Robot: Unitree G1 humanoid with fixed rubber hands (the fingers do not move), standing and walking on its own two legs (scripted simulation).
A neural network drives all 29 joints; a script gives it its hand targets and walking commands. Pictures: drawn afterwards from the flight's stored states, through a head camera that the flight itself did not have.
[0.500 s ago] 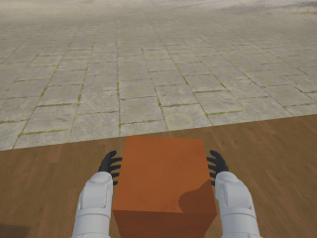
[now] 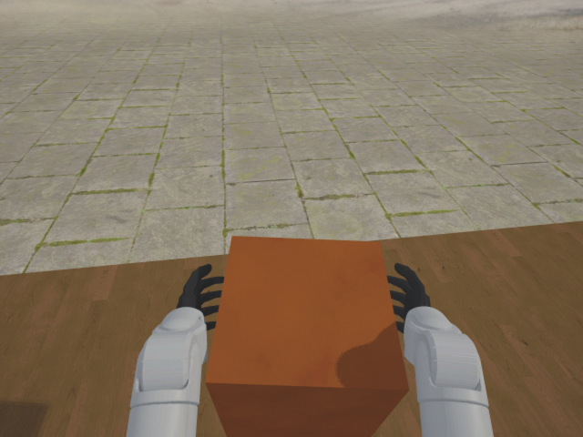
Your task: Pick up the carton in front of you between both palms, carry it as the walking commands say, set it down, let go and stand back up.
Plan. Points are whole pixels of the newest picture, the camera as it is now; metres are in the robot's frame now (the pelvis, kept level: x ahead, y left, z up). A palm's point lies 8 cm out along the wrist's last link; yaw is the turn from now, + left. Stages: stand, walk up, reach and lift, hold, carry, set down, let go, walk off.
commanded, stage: carry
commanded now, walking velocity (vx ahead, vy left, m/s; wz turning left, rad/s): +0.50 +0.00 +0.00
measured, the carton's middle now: (300, 345) +0.29 +0.00 +0.01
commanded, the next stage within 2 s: none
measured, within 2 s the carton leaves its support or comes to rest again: neither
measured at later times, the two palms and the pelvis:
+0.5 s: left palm (203, 204) +0.52 +0.17 +0.10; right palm (369, 211) +0.51 -0.13 +0.09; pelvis +0.24 +0.03 +0.01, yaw -3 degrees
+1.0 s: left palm (234, 139) +0.82 +0.15 +0.08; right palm (351, 137) +0.85 -0.15 +0.07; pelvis +0.58 -0.02 +0.02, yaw +3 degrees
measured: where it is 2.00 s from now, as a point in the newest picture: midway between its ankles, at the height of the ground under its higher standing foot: (287, 316)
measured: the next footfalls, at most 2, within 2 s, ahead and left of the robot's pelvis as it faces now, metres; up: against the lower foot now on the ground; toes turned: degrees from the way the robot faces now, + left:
left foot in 0.36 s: +0.25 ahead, +0.10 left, +0.00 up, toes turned +8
right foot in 0.76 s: +0.61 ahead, -0.08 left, +0.00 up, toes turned -12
